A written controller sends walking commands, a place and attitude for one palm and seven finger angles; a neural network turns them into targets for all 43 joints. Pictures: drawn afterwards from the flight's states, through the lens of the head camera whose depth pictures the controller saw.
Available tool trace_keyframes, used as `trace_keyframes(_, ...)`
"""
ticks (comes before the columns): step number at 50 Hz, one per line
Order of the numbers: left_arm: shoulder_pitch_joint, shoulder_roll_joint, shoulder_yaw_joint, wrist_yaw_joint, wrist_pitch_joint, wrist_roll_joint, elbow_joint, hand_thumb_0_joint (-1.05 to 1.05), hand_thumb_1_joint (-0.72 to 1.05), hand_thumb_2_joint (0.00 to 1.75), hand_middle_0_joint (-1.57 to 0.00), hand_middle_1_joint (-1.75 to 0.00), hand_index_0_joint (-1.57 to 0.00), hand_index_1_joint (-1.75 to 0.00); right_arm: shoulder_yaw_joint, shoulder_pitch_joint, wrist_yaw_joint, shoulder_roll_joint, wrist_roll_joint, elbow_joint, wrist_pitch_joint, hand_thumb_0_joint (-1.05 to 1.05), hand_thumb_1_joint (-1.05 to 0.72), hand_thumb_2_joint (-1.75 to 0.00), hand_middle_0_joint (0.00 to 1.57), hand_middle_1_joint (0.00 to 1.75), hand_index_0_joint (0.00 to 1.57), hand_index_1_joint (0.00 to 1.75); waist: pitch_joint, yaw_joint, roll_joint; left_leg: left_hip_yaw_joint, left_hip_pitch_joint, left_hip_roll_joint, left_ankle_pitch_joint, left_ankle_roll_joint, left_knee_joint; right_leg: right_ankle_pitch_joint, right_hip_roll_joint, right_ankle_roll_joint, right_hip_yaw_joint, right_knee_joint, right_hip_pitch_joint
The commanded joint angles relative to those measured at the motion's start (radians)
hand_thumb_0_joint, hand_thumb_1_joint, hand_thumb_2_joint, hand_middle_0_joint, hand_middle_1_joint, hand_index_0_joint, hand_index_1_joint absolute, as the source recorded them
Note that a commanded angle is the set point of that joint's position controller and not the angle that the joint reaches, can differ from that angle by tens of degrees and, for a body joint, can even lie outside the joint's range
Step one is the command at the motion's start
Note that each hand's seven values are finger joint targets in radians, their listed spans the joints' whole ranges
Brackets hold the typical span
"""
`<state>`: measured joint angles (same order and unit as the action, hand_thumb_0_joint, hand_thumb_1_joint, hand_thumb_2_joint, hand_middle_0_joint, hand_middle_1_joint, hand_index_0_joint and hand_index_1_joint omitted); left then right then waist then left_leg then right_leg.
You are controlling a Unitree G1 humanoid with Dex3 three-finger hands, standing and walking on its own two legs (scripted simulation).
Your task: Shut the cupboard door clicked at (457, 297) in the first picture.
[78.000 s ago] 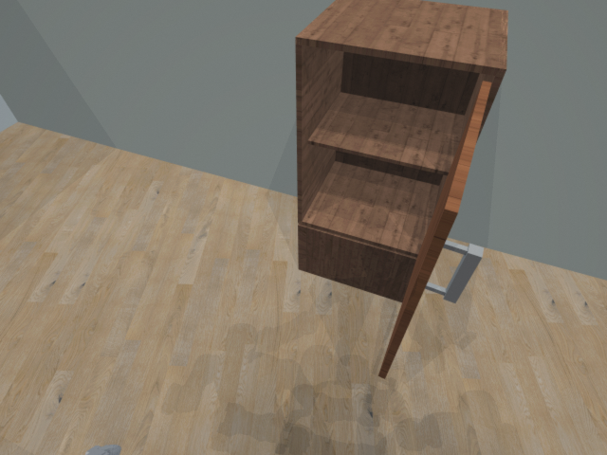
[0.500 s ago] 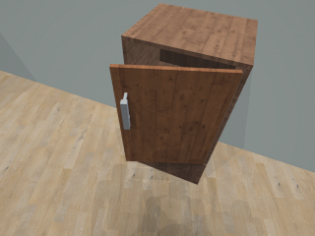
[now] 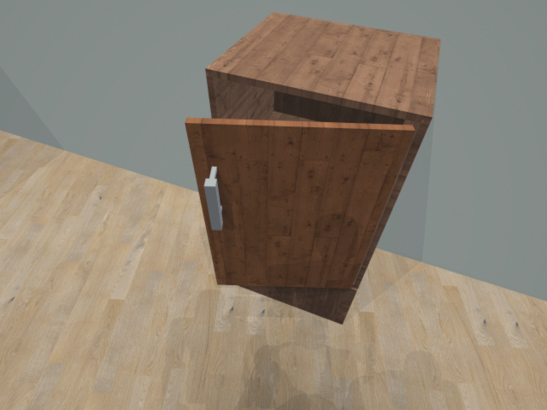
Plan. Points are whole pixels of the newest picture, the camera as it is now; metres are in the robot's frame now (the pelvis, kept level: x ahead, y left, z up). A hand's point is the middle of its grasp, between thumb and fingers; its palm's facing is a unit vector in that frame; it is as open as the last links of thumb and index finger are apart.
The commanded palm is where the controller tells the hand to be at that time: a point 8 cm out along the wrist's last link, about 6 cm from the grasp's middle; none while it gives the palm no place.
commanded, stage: shuffle to correct the standing spot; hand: left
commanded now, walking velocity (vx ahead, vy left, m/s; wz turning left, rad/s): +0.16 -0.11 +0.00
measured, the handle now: (215, 198) +0.53 +0.16 -0.04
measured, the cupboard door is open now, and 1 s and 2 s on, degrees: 20 20 20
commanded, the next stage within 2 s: come to a stop and stand still in 0.42 s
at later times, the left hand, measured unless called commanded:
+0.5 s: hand out of the picture -0.01 +0.11 -0.19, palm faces +0.05 -0.99 -0.12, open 7.4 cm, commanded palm none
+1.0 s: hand out of the picture +0.12 +0.13 -0.17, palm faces +0.02 -0.97 -0.23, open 7.3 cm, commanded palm none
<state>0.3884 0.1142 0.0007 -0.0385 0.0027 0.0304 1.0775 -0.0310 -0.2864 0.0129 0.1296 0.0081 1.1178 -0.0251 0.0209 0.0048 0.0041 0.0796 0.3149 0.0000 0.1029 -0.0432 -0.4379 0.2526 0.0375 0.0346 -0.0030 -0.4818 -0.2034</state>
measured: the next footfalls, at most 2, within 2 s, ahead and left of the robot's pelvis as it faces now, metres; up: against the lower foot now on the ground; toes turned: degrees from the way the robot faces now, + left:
left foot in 1.06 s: +0.16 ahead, +0.05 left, +0.00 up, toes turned -2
right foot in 1.36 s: +0.06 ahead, -0.14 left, +0.00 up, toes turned +0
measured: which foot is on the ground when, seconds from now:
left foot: down 0.00-0.68, up 0.70-1.00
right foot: down 0.00-1.00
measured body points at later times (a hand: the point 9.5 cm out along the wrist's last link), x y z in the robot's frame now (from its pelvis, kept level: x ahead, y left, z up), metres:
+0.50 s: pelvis +0.05 -0.03 -0.01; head +0.05 -0.03 +0.44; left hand -0.01 +0.17 -0.17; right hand +0.04 -0.25 -0.17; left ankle +0.09 +0.09 -0.74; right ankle +0.01 -0.15 -0.74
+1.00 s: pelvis +0.09 -0.05 +0.00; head +0.14 -0.05 +0.44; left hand +0.12 +0.18 -0.16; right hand +0.16 -0.29 -0.16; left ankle +0.11 +0.04 -0.71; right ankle +0.05 -0.15 -0.74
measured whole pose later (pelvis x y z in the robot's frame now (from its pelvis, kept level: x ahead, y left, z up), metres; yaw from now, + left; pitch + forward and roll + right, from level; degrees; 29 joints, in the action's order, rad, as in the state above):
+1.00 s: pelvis +0.09 -0.05 +0.00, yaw -1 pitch -2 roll +1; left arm 0.24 0.15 0.04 -0.05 -0.02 0.03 1.00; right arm -0.06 -0.12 0.03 0.19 0.00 1.03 -0.05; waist 0.14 -0.03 -0.01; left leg 0.07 0.33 0.03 0.43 0.02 -0.74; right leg 0.34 0.02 -0.04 -0.08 -0.53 -0.16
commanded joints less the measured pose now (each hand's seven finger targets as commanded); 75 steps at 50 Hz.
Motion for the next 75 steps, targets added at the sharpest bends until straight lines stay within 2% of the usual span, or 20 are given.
trace_keyframes(1,0.122,0.073,0.021,-0.003,0.002,-0.001,0.002,0.00,0.90,0.90,-0.20,-0.30,-0.20,-0.30,-0.020,-0.054,0.007,0.106,0.009,-0.027,0.011,0.00,-0.90,-0.90,0.20,0.30,0.20,0.30,0.076,-0.002,0.013,-0.179,-0.032,-0.109,0.456,0.014,0.170,0.251,0.015,-0.052,0.038,0.124,-0.142)
trace_keyframes(9,0.143,0.057,0.037,0.021,-0.007,-0.002,0.000,0.00,0.90,0.90,-0.20,-0.30,-0.20,-0.30,-0.036,-0.046,0.021,0.121,0.014,-0.033,0.020,0.00,-0.90,-0.90,0.20,0.30,0.20,0.30,0.088,-0.011,0.033,-0.185,-0.005,-0.144,0.500,-0.006,0.165,0.201,-0.002,-0.079,0.015,0.064,-0.120)
trace_keyframes(21,0.082,0.090,0.046,0.022,0.007,-0.009,-0.017,0.00,0.90,0.90,-0.20,-0.30,-0.20,-0.30,-0.013,-0.066,0.018,0.059,0.011,-0.048,0.051,0.00,-0.90,-0.90,0.20,0.30,0.20,0.30,0.114,0.024,-0.088,-0.024,-0.027,-0.056,0.248,0.012,-0.125,0.189,0.088,-0.155,0.163,0.119,-0.159)
trace_keyframes(24,0.061,0.070,0.045,0.029,0.003,-0.004,-0.032,0.00,0.90,0.90,-0.20,-0.30,-0.20,-0.30,-0.027,-0.116,0.022,0.113,0.017,-0.031,0.052,0.00,-0.90,-0.90,0.20,0.30,0.20,0.30,0.152,0.035,0.080,-0.178,-0.090,-0.158,0.373,-0.026,0.029,0.223,0.001,-0.116,0.058,-0.023,-0.254)
trace_keyframes(26,0.008,0.053,0.045,0.035,0.003,0.002,-0.059,0.00,0.90,0.90,-0.20,-0.30,-0.20,-0.30,-0.048,-0.206,0.030,0.182,0.025,-0.013,0.057,0.00,-0.90,-0.90,0.20,0.30,0.20,0.30,0.139,0.064,0.243,-0.445,-0.157,-0.339,0.432,-0.129,0.210,0.218,-0.046,-0.073,-0.074,-0.305,-0.356)
trace_keyframes(29,-0.030,0.024,0.048,0.037,0.005,-0.006,-0.084,0.00,0.90,0.90,-0.20,-0.30,-0.20,-0.30,-0.032,-0.102,0.034,0.158,0.025,-0.048,0.061,0.00,-0.90,-0.90,0.20,0.30,0.20,0.30,0.095,0.011,0.145,-0.332,-0.046,-0.333,0.124,-0.148,0.199,0.236,0.039,-0.065,-0.009,-0.298,-0.228)
trace_keyframes(31,0.089,0.016,0.044,0.031,0.013,-0.012,-0.030,0.00,0.90,0.90,-0.20,-0.30,-0.20,-0.30,-0.016,-0.026,0.040,0.136,0.017,-0.058,0.055,0.00,-0.90,-0.90,0.20,0.30,0.20,0.30,-0.002,-0.057,0.052,-0.150,-0.008,-0.214,-0.058,-0.064,0.017,-0.005,0.009,-0.041,-0.050,0.007,0.030)
trace_keyframes(33,0.092,0.124,0.049,0.012,0.023,-0.014,-0.010,0.00,0.90,0.90,-0.20,-0.30,-0.20,-0.30,0.001,-0.036,0.032,0.044,0.000,-0.067,0.043,0.00,-0.90,-0.90,0.20,0.30,0.20,0.30,-0.013,-0.029,-0.222,0.004,0.073,-0.058,0.202,0.048,-0.129,-0.426,0.214,-0.096,0.156,0.144,0.100)
trace_keyframes(37,0.018,0.132,0.036,-0.012,0.027,-0.015,-0.016,0.00,0.90,0.90,-0.20,-0.30,-0.20,-0.30,-0.003,-0.030,0.036,0.036,-0.003,-0.040,0.015,0.00,-0.90,-0.90,0.20,0.30,0.20,0.30,0.008,-0.018,-0.163,-0.011,0.083,-0.052,0.339,0.063,-0.235,-1.141,0.245,-0.114,0.113,0.014,0.187)
trace_keyframes(40,0.025,0.176,0.054,-0.027,0.014,-0.009,-0.027,0.00,0.90,0.90,-0.20,-0.30,-0.20,-0.30,-0.018,-0.002,0.036,0.065,-0.007,-0.054,0.005,0.00,-0.90,-0.90,0.20,0.30,0.20,0.30,-0.042,-0.039,-0.150,0.015,0.137,-0.013,0.375,0.069,-0.282,-1.352,0.271,-0.150,0.116,-0.040,0.335)
trace_keyframes(45,-0.038,0.207,0.076,-0.032,-0.010,-0.001,-0.079,0.00,0.90,0.90,-0.20,-0.30,-0.20,-0.30,-0.029,0.087,0.025,0.084,0.000,-0.110,-0.019,0.00,-0.90,-0.90,0.20,0.30,0.20,0.30,0.001,-0.048,-0.124,-0.039,0.136,0.007,0.364,0.068,-0.381,-1.048,0.299,-0.248,0.146,0.016,0.253)
trace_keyframes(49,-0.110,0.223,0.080,-0.027,-0.016,0.001,-0.123,0.00,0.90,0.90,-0.20,-0.30,-0.20,-0.30,-0.031,0.082,0.018,0.097,0.000,-0.140,-0.018,0.00,-0.90,-0.90,0.20,0.30,0.20,0.30,-0.024,-0.007,-0.157,-0.043,0.020,0.004,0.261,0.062,-0.217,-0.857,0.258,-0.214,0.108,-0.020,0.165)
trace_keyframes(51,-0.148,0.218,0.075,-0.019,-0.019,-0.009,-0.139,0.00,0.90,0.90,-0.20,-0.30,-0.20,-0.30,-0.031,0.017,0.017,0.110,0.006,-0.120,-0.008,0.00,-0.90,-0.90,0.20,0.30,0.20,0.30,-0.040,0.033,-0.115,-0.019,-0.189,-0.005,-0.020,0.051,-0.005,-0.655,0.186,-0.143,0.061,-0.097,0.039)
trace_keyframes(53,-0.093,0.134,0.058,-0.015,-0.029,-0.018,-0.154,0.00,0.90,0.90,-0.20,-0.30,-0.20,-0.30,-0.040,0.023,0.016,0.207,0.016,-0.144,0.006,0.00,-0.90,-0.90,0.20,0.30,0.20,0.30,-0.069,0.013,0.190,-0.285,-0.256,-0.301,-0.546,-0.118,0.043,0.149,0.015,-0.035,-0.041,-0.285,-0.105)
trace_keyframes(54,-0.106,0.132,0.052,-0.019,-0.034,-0.011,-0.151,0.00,0.90,0.90,-0.20,-0.30,-0.20,-0.30,-0.032,0.056,0.017,0.202,0.014,-0.153,0.006,0.00,-0.90,-0.90,0.20,0.30,0.20,0.30,-0.037,0.010,0.184,-0.286,-0.135,-0.313,-0.486,-0.173,0.107,0.372,-0.017,-0.032,-0.005,-0.425,-0.067)
trace_keyframes(58,-0.093,0.124,0.049,-0.005,-0.048,-0.008,-0.115,0.00,0.90,0.90,-0.20,-0.30,-0.20,-0.30,-0.018,0.171,0.022,0.189,0.016,-0.197,0.009,0.00,-0.90,-0.90,0.20,0.30,0.20,0.30,-0.010,-0.032,0.101,-0.285,-0.062,-0.266,-0.111,-0.181,0.163,0.282,0.011,-0.031,0.041,-0.477,-0.094)
trace_keyframes(64,-0.049,0.105,0.029,0.000,-0.037,-0.006,-0.091,0.00,0.90,0.90,-0.20,-0.30,-0.20,-0.30,-0.025,0.123,0.010,0.183,0.009,-0.162,0.006,0.00,-0.90,-0.90,0.20,0.30,0.20,0.30,-0.036,-0.021,0.043,-0.255,-0.092,-0.222,0.167,-0.116,0.208,0.165,0.013,-0.028,-0.029,-0.112,0.008)
trace_keyframes(68,-0.030,0.153,0.029,-0.002,-0.017,-0.004,-0.076,0.00,0.90,0.90,-0.20,-0.30,-0.20,-0.30,-0.016,0.091,0.003,0.124,-0.003,-0.138,0.007,0.00,-0.90,-0.90,0.20,0.30,0.20,0.30,0.008,-0.005,-0.009,-0.143,-0.111,-0.075,0.187,0.014,0.123,0.057,0.099,-0.077,0.092,0.163,-0.027)
trace_keyframes(71,-0.077,0.149,0.026,0.000,-0.005,-0.008,-0.073,0.00,0.90,0.90,-0.20,-0.30,-0.20,-0.30,-0.019,0.057,0.003,0.113,0.003,-0.112,0.005,0.00,-0.90,-0.90,0.20,0.30,0.20,0.30,0.010,0.020,-0.115,-0.117,-0.195,-0.077,0.130,0.018,0.075,0.116,0.094,-0.068,0.094,0.186,-0.123)
trace_keyframes(75,-0.049,0.136,0.021,0.000,-0.005,-0.009,-0.048,0.00,0.90,0.90,-0.20,-0.30,-0.20,-0.30,-0.004,0.030,0.005,0.120,0.001,-0.070,0.013,0.00,-0.90,-0.90,0.20,0.30,0.20,0.30,0.049,0.011,-0.034,-0.142,-0.164,-0.096,0.159,0.012,0.130,0.109,0.070,-0.055,0.072,0.174,-0.109)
